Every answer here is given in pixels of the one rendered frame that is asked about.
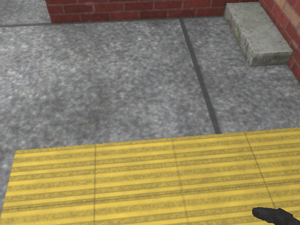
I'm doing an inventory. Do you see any robot right hand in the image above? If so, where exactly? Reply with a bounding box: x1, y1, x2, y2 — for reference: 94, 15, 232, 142
252, 207, 300, 225

